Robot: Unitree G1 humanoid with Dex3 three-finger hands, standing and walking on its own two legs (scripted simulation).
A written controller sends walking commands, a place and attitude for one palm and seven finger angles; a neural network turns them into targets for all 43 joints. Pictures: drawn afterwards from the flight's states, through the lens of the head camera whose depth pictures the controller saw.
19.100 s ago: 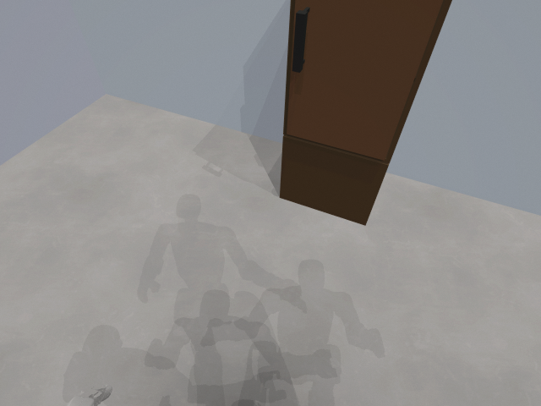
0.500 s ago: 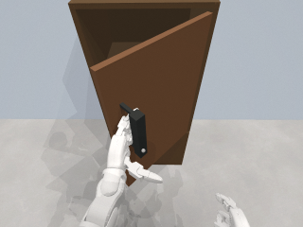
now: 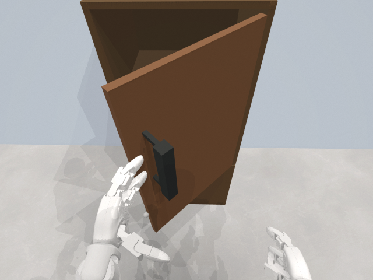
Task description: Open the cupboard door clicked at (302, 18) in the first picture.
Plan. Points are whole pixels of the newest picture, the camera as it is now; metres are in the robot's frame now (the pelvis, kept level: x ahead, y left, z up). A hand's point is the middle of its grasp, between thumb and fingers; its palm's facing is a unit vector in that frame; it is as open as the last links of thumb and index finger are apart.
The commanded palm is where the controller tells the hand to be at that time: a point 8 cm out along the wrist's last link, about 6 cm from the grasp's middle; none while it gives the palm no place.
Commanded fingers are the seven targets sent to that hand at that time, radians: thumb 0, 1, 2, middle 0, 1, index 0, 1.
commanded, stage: slide the hand sideways off the handle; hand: left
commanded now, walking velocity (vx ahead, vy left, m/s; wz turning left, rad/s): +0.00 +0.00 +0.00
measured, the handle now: (159, 166) +0.33 +0.08 +0.08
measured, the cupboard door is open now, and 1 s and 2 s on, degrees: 45 44 44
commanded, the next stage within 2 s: draw the hand back to the body in 0.30 s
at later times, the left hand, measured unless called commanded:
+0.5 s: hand (121, 227) +0.20 +0.13 +0.08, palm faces -0.02 -1.00 -0.03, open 16.3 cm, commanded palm +0.18 +0.20 +0.09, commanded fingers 0.00 -0.50 0.30 -0.15 -0.30 -0.15 -0.30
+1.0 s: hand (66, 222) +0.19 +0.20 +0.13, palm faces +0.14 -0.97 -0.21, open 15.7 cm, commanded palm +0.15 +0.26 +0.14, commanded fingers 0.00 -0.12 0.47 -0.16 -0.30 -0.16 -0.30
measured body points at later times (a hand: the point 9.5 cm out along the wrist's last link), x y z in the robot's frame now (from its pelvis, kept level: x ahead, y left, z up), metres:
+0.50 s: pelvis -0.01 +0.00 -0.01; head +0.02 -0.01 +0.44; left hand +0.20 +0.19 +0.08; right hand +0.18 -0.22 -0.09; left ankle +0.01 +0.12 -0.71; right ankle -0.01 -0.08 -0.71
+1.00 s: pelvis +0.00 +0.02 +0.01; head -0.01 +0.01 +0.46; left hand +0.17 +0.26 +0.14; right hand +0.20 -0.19 -0.05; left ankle +0.00 +0.12 -0.71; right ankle -0.01 -0.08 -0.71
